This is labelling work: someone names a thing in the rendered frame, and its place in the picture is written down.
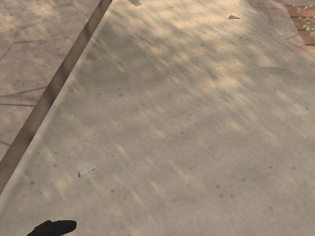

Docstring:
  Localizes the robot left hand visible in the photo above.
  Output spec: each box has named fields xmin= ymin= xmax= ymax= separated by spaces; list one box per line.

xmin=27 ymin=220 xmax=77 ymax=236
